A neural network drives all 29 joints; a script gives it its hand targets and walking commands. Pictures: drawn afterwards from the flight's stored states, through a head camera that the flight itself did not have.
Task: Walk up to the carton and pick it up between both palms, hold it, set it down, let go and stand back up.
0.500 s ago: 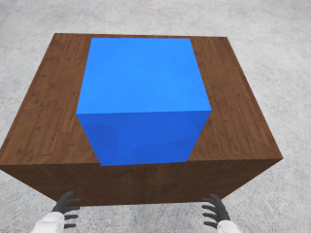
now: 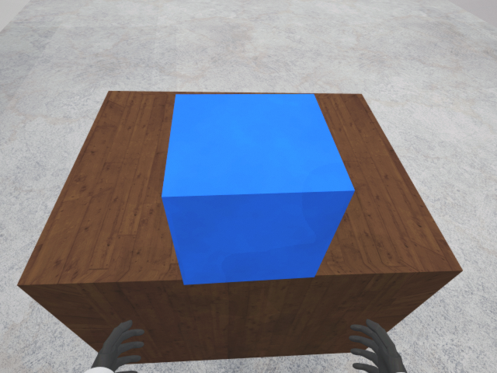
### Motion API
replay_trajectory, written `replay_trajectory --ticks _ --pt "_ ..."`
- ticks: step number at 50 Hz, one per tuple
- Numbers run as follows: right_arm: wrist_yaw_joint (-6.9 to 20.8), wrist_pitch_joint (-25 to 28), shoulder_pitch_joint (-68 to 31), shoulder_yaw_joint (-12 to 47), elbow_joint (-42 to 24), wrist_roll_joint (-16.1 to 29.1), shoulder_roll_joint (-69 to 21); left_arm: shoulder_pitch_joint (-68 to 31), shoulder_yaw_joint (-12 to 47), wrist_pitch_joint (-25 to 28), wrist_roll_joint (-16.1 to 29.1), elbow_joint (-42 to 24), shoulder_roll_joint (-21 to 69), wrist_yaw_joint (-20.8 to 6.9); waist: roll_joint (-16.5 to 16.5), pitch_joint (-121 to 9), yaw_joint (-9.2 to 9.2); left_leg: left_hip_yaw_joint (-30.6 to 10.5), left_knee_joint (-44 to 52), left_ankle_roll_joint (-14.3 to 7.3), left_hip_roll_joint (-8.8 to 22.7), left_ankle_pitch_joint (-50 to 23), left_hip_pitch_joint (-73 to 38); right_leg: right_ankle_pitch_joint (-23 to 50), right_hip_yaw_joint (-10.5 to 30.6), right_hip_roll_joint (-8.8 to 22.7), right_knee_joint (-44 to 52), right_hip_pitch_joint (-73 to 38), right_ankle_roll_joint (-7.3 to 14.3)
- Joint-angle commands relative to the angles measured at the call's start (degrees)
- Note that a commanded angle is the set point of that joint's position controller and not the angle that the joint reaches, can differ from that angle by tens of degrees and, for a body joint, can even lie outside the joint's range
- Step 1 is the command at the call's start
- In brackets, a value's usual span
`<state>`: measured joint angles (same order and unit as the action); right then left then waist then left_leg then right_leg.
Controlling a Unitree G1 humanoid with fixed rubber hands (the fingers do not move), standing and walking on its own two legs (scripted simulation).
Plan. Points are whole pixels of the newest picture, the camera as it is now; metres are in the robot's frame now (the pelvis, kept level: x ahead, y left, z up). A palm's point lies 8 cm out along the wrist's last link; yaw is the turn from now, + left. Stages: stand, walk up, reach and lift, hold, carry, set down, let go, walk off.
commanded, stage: reach and lift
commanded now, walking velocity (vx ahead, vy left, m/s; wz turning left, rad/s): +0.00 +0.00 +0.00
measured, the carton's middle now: (248, 190) +0.45 +0.03 +0.02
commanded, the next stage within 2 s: none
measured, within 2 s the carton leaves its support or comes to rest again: neither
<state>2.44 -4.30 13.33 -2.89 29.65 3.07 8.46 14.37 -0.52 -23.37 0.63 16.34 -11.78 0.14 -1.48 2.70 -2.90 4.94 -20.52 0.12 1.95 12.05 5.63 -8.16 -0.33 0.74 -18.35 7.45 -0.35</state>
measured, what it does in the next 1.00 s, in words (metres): stands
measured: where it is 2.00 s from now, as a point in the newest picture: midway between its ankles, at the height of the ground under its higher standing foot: outside the picture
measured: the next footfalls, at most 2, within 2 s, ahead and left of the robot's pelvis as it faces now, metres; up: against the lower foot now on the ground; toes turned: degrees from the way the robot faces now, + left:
none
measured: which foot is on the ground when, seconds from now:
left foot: down 0.00-1.00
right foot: down 0.00-1.00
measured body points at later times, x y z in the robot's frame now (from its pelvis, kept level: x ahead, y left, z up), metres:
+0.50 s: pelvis +0.00 -0.01 +0.00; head -0.02 +0.00 +0.45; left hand +0.15 +0.23 -0.04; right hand +0.17 -0.23 -0.04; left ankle -0.01 +0.11 -0.75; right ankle +0.02 -0.13 -0.75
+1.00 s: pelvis +0.01 -0.01 +0.00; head -0.01 +0.00 +0.45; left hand +0.18 +0.24 -0.01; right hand +0.20 -0.23 -0.01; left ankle -0.01 +0.11 -0.75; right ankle +0.02 -0.13 -0.75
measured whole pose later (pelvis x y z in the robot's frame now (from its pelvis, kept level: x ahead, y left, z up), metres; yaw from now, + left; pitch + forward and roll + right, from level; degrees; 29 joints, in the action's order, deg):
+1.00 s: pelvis +0.01 -0.01 +0.00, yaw +0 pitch -2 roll +0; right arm 3.5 12.8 22.3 0.0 16.0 12.4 14.2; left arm 20.1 1.9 8.7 13.3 14.3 -16.4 1.9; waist -0.4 -1.7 -3.8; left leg 4.4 -18.7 1.1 2.7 12.1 4.3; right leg -8.7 -0.8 -0.1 -16.9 6.2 0.1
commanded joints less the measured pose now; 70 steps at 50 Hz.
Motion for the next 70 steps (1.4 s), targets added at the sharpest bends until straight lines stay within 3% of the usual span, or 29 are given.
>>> replay_trajectory --ticks 1,4,8,11,16,20,35,42,46,53,61,67,70 --pt "1.25 3.08 -0.38 -1.27 -5.51 -0.09 4.98 -2.06 -0.69 3.47 1.08 -5.46 -3.97 1.21 2.67 -3.06 0.58 0.32 4.05 2.37 -1.04 -8.57 4.68 0.16 0.49 -2.68 1.83 -4.82 2.88" --pt "1.26 4.44 1.88 -0.59 -7.87 -0.04 4.97 0.07 -0.81 5.01 1.74 -5.67 -4.03 1.12 1.27 -1.93 0.01 0.46 3.92 2.3 -1.17 -8.03 4.58 0.2 0.91 -2.28 2.19 -4.98 2.51" --pt "1.54 6.46 4.13 -1.34 -10.75 0.73 5.99 1.85 -0.79 7.79 1.84 -8.4 -4.06 1.61 3.06 -2.53 -0.23 0.3 4.11 2.95 -1.13 -9.06 4.09 1.17 0.89 -2.87 1.96 -5.18 2.78" --pt "1.76 7.56 5.36 -1.43 -12.28 0.7 5.81 2.54 -0.56 9.37 2.43 -8.6 -4.28 1.98 3.26 -1.59 -0.47 0.24 4.65 2.82 -1.03 -5.86 6.08 -0.53 1.06 -2.77 1.58 -5.51 2.44" --pt "1.75 9.08 7.67 -1.44 -16.02 1.45 6.62 3.85 -0.63 11.91 4.22 -10.02 -5.63 2.43 1.05 -1.42 -0.27 0.71 5.23 2.23 -1.29 -3.27 7.65 -1.97 1.4 -2.49 1.48 -6.95 1.8" --pt "1.67 9.5 9.15 -0.77 -17.51 2.8 6.29 3.95 -0.85 14.46 5.01 -11.62 -6.22 2.57 2.67 -0.53 -0.59 0.82 5.43 2.5 -1.43 -3.67 7.64 -1.83 2.08 -2.13 2.07 -6.41 1.84" --pt "0.92 13.48 11.26 0.19 -22.12 5.65 8.43 6.46 -1.17 23.81 9.75 -10.64 -9.15 1.63 0.79 -1.0 -0.62 0.58 6.09 2.19 -1.71 -5.94 7.56 -1.21 3.06 -1.69 4.11 -5.83 1.3" --pt "1.03 16.78 10.08 0.72 -19.94 8.25 9.69 4.74 -0.23 30.13 11.39 -9.53 -9.58 1.74 2.82 -2.32 -0.84 0.32 5.47 2.56 -1.64 -7.57 6.82 -0.38 3.26 -1.82 3.9 -5.65 2.01" --pt "0.9 17.94 7.5 0.86 -19.49 9.06 10.79 3.92 0.32 32.65 12.7 -7.47 -9.78 1.61 1.49 -1.82 -0.86 0.27 5.54 2.77 -1.65 -8.02 7.04 -0.12 2.95 -2.01 4.22 -6.36 1.84" --pt "1.51 21.04 2.58 0.91 -18.01 11.62 13.08 -0.08 1.3 37.39 13.5 -7.52 -9.5 2.54 2.21 -3.61 -0.94 -0.36 5.08 3.38 -1.59 -9.47 5.94 1.0 2.44 -2.31 3.56 -6.2 2.17" --pt "1.56 20.23 -3.38 1.52 -14.44 14.98 15.8 -4.95 1.39 35.84 13.53 -6.96 -9.27 2.74 2.22 -4.56 -0.19 -0.95 4.6 4.32 -1.61 -12.05 3.78 3.35 2.07 -2.75 4.23 -7.04 2.45" --pt "0.73 16.35 -6.71 1.33 -20.71 16.76 18.1 -7.61 -1.18 29.11 12.83 -12.53 -9.79 2.78 0.23 -6.01 0.0 -1.38 5.43 4.61 -1.81 -16.26 1.69 8.64 1.9 -3.06 5.79 -11.42 2.01" --pt "-0.15 12.9 -7.46 1.42 -22.78 17.62 18.21 -9.78 -2.62 24.48 12.46 -16.47 -10.05 2.28 1.48 -7.32 0.38 -1.07 6.53 4.12 -2.11 -16.8 1.19 10.41 1.88 -2.73 6.59 -13.81 1.88"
